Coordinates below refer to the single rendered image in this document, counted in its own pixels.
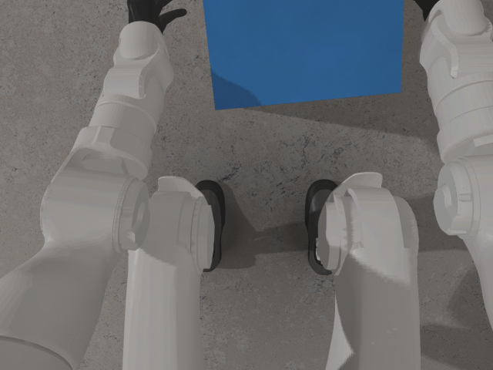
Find left robot forearm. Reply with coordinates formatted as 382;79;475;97
40;21;174;236

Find carton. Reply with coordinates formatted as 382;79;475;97
203;0;404;110

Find robot left upper arm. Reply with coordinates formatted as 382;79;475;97
0;167;150;370

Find robot right foot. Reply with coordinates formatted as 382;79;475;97
305;179;337;275

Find right robot forearm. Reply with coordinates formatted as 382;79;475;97
418;0;493;164

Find right robot hand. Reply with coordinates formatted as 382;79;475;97
413;0;440;21

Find left robot thigh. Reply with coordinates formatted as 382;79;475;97
122;191;215;370

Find left robot hand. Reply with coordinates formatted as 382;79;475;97
127;0;187;33

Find robot right upper arm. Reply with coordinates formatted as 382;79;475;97
433;154;493;331

